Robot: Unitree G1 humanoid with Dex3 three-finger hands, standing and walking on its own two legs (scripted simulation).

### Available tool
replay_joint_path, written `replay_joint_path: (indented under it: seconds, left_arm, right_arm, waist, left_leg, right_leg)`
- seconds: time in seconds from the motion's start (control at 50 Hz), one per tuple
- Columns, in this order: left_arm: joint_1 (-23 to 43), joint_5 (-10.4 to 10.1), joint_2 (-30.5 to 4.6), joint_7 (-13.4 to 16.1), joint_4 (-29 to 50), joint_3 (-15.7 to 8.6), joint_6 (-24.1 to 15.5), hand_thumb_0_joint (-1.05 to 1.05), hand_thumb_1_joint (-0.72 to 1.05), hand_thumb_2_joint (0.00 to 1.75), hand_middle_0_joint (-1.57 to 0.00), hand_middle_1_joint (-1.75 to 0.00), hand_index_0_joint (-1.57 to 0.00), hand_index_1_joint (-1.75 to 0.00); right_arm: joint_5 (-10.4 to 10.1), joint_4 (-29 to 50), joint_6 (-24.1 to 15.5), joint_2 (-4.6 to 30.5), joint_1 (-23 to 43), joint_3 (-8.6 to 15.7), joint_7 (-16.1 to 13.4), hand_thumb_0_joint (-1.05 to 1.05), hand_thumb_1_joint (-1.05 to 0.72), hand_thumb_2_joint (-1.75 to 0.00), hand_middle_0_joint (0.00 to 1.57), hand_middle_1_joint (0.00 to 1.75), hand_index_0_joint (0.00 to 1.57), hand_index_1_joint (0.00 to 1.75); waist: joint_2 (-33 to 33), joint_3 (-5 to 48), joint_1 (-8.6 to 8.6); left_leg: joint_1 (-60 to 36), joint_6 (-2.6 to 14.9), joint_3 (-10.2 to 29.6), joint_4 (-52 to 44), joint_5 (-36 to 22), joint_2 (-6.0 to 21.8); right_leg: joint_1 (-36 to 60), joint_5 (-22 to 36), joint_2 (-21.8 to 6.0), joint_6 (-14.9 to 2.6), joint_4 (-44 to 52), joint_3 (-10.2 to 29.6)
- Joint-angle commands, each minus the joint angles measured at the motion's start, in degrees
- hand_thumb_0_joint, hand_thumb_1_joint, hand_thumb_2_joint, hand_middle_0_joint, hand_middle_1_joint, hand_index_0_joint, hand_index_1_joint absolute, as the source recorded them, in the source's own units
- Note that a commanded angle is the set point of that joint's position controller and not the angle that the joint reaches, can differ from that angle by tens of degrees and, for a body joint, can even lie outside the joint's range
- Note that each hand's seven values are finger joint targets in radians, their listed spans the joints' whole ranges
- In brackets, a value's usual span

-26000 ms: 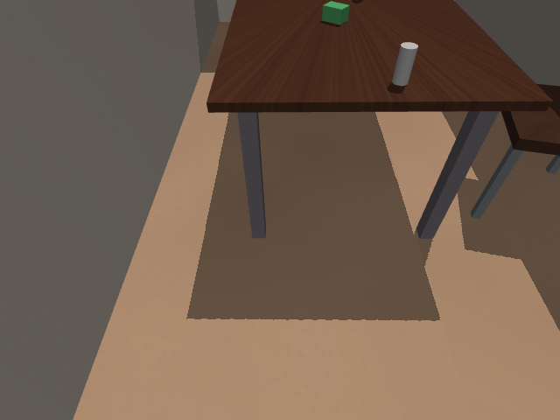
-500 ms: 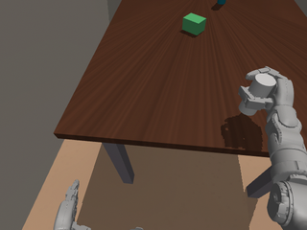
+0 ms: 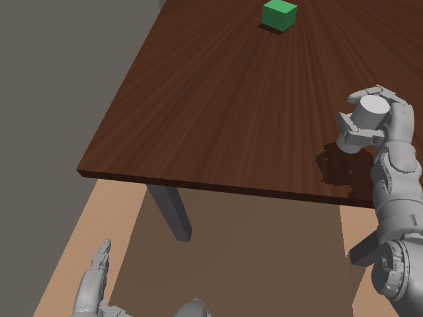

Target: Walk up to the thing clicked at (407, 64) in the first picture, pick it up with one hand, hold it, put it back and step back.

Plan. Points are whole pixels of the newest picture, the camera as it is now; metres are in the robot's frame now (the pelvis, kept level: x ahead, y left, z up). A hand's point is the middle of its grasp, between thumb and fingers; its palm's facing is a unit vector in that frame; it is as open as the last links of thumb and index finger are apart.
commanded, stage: lower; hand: right
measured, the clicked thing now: (360, 126) +0.48 -0.19 +0.09
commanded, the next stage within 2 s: loosen in 0.32 s
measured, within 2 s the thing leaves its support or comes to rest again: rests again in 0.18 s
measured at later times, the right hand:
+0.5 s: hand (353, 127) +0.48 -0.18 +0.08, palm faces +0.14 +0.99 +0.00, open 6.4 cm
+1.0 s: hand (352, 126) +0.49 -0.18 +0.08, palm faces +0.14 +0.99 +0.00, open 13.6 cm
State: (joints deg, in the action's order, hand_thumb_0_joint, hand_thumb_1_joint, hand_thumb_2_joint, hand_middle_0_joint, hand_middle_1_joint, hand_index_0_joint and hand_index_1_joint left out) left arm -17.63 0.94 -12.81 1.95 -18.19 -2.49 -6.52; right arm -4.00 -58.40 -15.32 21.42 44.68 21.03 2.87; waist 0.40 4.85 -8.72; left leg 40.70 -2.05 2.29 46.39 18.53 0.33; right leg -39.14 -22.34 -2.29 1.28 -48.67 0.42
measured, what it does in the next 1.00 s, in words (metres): stands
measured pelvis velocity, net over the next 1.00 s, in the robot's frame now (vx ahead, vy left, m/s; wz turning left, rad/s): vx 0.00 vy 0.01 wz -0.01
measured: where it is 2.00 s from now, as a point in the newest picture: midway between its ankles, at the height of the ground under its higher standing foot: outside the picture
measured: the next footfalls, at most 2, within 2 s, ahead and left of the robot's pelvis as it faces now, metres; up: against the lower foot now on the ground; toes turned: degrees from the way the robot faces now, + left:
none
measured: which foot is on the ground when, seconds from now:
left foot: down 0.00-1.00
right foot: down 0.00-1.00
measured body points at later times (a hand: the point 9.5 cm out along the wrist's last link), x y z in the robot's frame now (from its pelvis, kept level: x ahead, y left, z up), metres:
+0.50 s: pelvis +0.00 +0.00 -0.01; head +0.08 -0.01 +0.43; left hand +0.15 +0.27 -0.05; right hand +0.47 -0.23 +0.08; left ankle +0.04 +0.14 -0.70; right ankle +0.01 -0.13 -0.70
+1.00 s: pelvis +0.00 +0.01 -0.02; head +0.09 -0.01 +0.43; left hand +0.15 +0.28 -0.05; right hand +0.48 -0.23 +0.08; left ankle +0.04 +0.14 -0.70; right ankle +0.01 -0.13 -0.70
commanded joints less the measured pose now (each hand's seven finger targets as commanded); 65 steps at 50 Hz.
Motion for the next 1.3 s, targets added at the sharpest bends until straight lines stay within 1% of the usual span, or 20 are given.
replay_joint_path:
  seconds: [0.0,0.06,0.14,0.16,0.18,0.24,0.26,0.3,0.34,0.42,0.52,0.56,0.68,0.74,0.94,1.06,1.12,1.16,1.24,1.28]
  left_arm:
    - [0.0,-0.1,-8.3,0.5,8.8,-5.1,-2.7,0.0,-0.54,0.05,-0.05,-0.05,-0.05,-0.05]
    - [1.6,0.2,-9.0,0.5,12.0,-5.1,-3.0,0.0,-0.55,0.06,-0.05,-0.05,-0.05,-0.05]
    - [-0.1,0.1,-7.6,0.3,11.0,-4.3,-2.6,0.0,-0.55,0.06,-0.05,-0.05,-0.05,-0.05]
    - [1.1,0.1,-9.5,0.5,12.2,-5.9,-2.7,0.0,-0.55,0.06,-0.05,-0.05,-0.05,-0.05]
    - [-0.4,0.4,-8.0,0.3,11.1,-4.4,-2.5,0.0,-0.55,0.06,-0.05,-0.05,-0.05,-0.05]
    - [-0.6,0.4,-8.5,0.1,10.6,-5.4,-2.4,0.0,-0.55,0.06,-0.05,-0.05,-0.05,-0.05]
    - [-0.5,0.6,-7.7,-0.1,10.8,-3.9,-2.4,0.0,-0.56,0.06,-0.05,-0.05,-0.04,-0.05]
    - [1.9,0.4,-9.1,0.2,15.0,-5.1,-2.6,0.0,-0.56,0.06,-0.05,-0.05,-0.05,-0.05]
    - [-2.5,0.4,-9.7,0.1,13.0,-6.0,-2.0,0.0,-0.56,0.06,-0.05,-0.05,-0.05,-0.05]
    - [-1.8,0.5,-9.1,-0.2,14.0,-5.5,-1.8,0.0,-0.55,0.05,-0.06,-0.05,-0.06,-0.05]
    - [-0.9,0.2,-8.2,-0.2,15.7,-4.8,-1.5,0.0,-0.5,0.02,-0.06,-0.06,-0.07,-0.04]
    - [-2.5,0.1,-8.2,-0.1,15.6,-5.0,-1.5,0.0,-0.5,0.02,-0.06,-0.06,-0.07,-0.04]
    - [-3.9,0.1,-9.1,-0.2,15.7,-5.5,-1.1,0.0,-0.54,0.05,-0.05,-0.05,-0.06,-0.05]
    - [-2.4,0.0,-9.2,-0.2,16.7,-5.6,-1.0,0.0,-0.54,0.05,-0.05,-0.05,-0.05,-0.05]
    - [-3.5,-0.1,-8.7,0.0,16.4,-5.4,-0.4,0.0,-0.56,0.06,-0.05,-0.05,-0.04,-0.06]
    - [-2.2,-0.2,-8.2,-0.4,17.3,-4.5,0.0,0.0,-0.52,0.03,-0.06,-0.05,-0.06,-0.05]
    - [-2.5,-0.3,-11.8,0.3,19.7,-8.0,0.3,0.0,-0.52,0.03,-0.05,-0.05,-0.06,-0.05]
    - [-4.8,-0.3,-9.3,0.0,18.3,-5.1,0.8,0.0,-0.52,0.03,-0.05,-0.05,-0.06,-0.05]
    - [-1.9,-1.1,-9.0,0.5,17.9,-4.8,1.0,0.0,-0.51,0.03,-0.05,-0.05,-0.06,-0.04]
    - [-2.4,-1.4,-7.6,0.7,15.6,-3.4,1.0,0.0,-0.51,0.02,-0.05,-0.05,-0.06,-0.04]
  right_arm:
    - [-0.8,12.7,-5.4,13.0,28.0,0.7,-0.1,0.0,-0.54,-1.34,1.38,1.45,1.4,1.45]
    - [-0.7,15.2,-6.2,14.4,30.1,1.7,-0.2,0.0,-0.53,-1.33,1.37,1.44,1.39,1.44]
    - [-0.7,15.0,-6.5,12.5,29.6,0.6,0.1,0.0,-0.55,-1.33,1.38,1.44,1.39,1.44]
    - [-0.7,15.2,-6.7,14.4,29.7,1.7,0.0,0.0,-0.53,-1.34,1.38,1.44,1.39,1.45]
    - [-0.6,15.2,-6.8,14.1,29.4,1.6,0.1,0.0,-0.53,-1.33,1.37,1.43,1.38,1.44]
    - [-0.6,14.0,-6.8,13.4,29.1,1.7,0.3,0.0,-0.55,-1.34,1.37,1.44,1.39,1.44]
    - [-0.7,13.6,-7.0,12.7,28.2,1.3,0.5,0.0,-0.56,-1.33,1.38,1.43,1.39,1.43]
    - [-0.5,14.8,-7.3,13.9,28.8,1.9,0.5,0.0,-0.57,-1.33,1.38,1.43,1.39,1.44]
    - [-0.4,11.7,-6.9,13.6,25.9,2.1,0.6,0.0,-0.56,-1.33,1.37,1.43,1.39,1.44]
    - [-0.2,11.8,-6.8,13.5,26.0,2.2,0.4,0.0,-0.49,-1.25,1.37,1.39,1.39,1.39]
    - [-0.2,12.5,-6.6,13.2,27.1,1.7,0.7,0.0,-0.29,-0.85,1.22,1.02,1.21,1.02]
    - [-0.3,11.3,-6.3,12.4,27.1,1.1,0.7,0.0,-0.18,-0.7,1.19,0.94,1.18,0.94]
    - [-0.4,12.4,-5.9,13.5,25.2,1.9,1.0,0.0,0.26,-0.36,0.95,0.64,0.95,0.64]
    - [-0.8,11.6,-5.6,12.7,25.3,2.1,1.1,0.0,0.38,-0.25,0.82,0.52,0.81,0.52]
    - [-0.6,13.8,-5.8,13.3,24.9,2.2,1.5,0.0,0.58,-0.02,0.36,0.17,0.35,0.18]
    - [-0.6,13.8,-5.6,13.6,23.8,2.7,1.6,0.0,0.59,-0.07,0.08,0.09,0.09,0.09]
    - [-0.1,16.7,-5.7,19.0,25.4,5.1,1.3,0.0,0.56,-0.07,0.07,0.08,0.07,0.08]
    - [-0.5,18.9,-5.4,18.0,26.9,4.3,1.7,0.0,0.53,-0.05,0.07,0.06,0.07,0.06]
    - [-0.4,21.4,-3.6,23.5,30.3,6.2,1.9,0.0,0.54,-0.04,0.06,0.05,0.06,0.05]
    - [-0.6,20.5,-2.0,22.8,29.8,5.2,2.6,0.0,0.54,-0.04,0.06,0.05,0.06,0.05]
  waist:
    - [-4.7,23.9,-0.03]
    - [-4.9,28.8,-0.09]
    - [-5.4,27.9,-0.36]
    - [-4.9,29.6,-0.62]
    - [-6.3,29.1,-0.31]
    - [-7.2,27.2,-0.72]
    - [-7.1,27.1,-0.51]
    - [-5.2,30.8,-1.02]
    - [-5.5,27.4,-1.44]
    - [-5.2,26.1,-0.46]
    - [-4.2,25.2,-0.34]
    - [-3.6,24.4,-1.2]
    - [-4.8,27.1,-0.41]
    - [-3.8,25.9,-0.55]
    - [-5.2,27.1,-0.36]
    - [-3.9,27.2,0.57]
    - [-4.3,30.9,-0.19]
    - [-5.7,29.6,0.64]
    - [-7.6,29.9,1.68]
    - [-7.5,28.0,1.97]
  left_leg:
    - [-9.8,2.06,-2.7,-4.3,-12.9,-1.4]
    - [-11.2,2.03,-2.9,-3.3,-14.0,-1.4]
    - [-9.8,2.09,-2.9,-2.5,-15.6,-1.6]
    - [-10.0,2.13,-3.0,-1.9,-15.9,-1.6]
    - [-9.6,2.18,-3.1,-1.8,-16.4,-1.6]
    - [-6.1,2.43,-3.5,-1.5,-13.9,-1.9]
    - [-6.4,2.42,-3.5,-1.3,-13.8,-1.9]
    - [-8.5,2.22,-3.4,-0.9,-15.5,-1.9]
    - [-7.1,2.25,-3.3,-0.9,-14.6,-1.8]
    - [-6.6,2.34,-3.2,-0.5,-12.4,-1.6]
    - [-6.6,2.05,-2.8,-1.1,-8.9,-1.5]
    - [-6.1,2.04,-3.0,-1.1,-8.8,-1.7]
    - [-6.7,2.08,-3.1,0.2,-13.2,-1.5]
    - [-6.6,2.15,-3.2,0.0,-11.5,-1.6]
    - [-6.6,2.22,-2.9,0.3,-13.2,-1.6]
    - [-8.4,2.19,-3.0,0.8,-15.8,-1.5]
    - [-11.3,1.99,-2.7,0.4,-17.3,-1.3]
    - [-12.3,2.09,-2.8,-0.5,-17.0,-1.3]
    - [-13.7,2.22,-2.6,-2.0,-15.0,-1.1]
    - [-14.6,2.12,-2.5,-3.2,-14.4,-1.0]
  right_leg:
    - [11.5,12.2,1.4,-1.59,4.9,-0.7]
    - [12.3,13.8,1.3,-1.52,3.9,-0.5]
    - [12.3,16.0,1.3,-1.41,2.9,-0.5]
    - [12.2,16.6,1.2,-1.41,2.7,-0.2]
    - [12.6,18.2,1.2,-1.14,2.5,-0.3]
    - [12.6,17.9,0.9,-0.94,2.4,0.2]
    - [12.2,17.6,0.9,-0.9,2.3,0.1]
    - [12.5,17.9,0.9,-1.14,1.5,0.1]
    - [11.0,16.4,1.1,-1.27,1.6,-0.1]
    - [8.2,13.1,1.2,-1.42,1.7,-0.2]
    - [6.2,7.9,1.4,-1.81,1.7,-0.5]
    - [6.3,7.9,1.3,-1.83,1.6,-0.4]
    - [8.2,13.4,1.4,-1.53,0.5,-0.4]
    - [6.6,11.5,1.3,-1.65,0.8,-0.2]
    - [8.2,13.7,1.4,-1.59,0.3,-0.5]
    - [7.8,16.9,1.5,-1.48,0.0,-0.5]
    - [9.4,16.9,1.7,-1.66,0.0,-0.8]
    - [9.4,16.8,1.9,-1.57,0.8,-1.0]
    - [11.1,14.8,1.8,-1.47,2.7,-1.1]
    - [11.3,13.7,1.9,-1.48,3.6,-1.3]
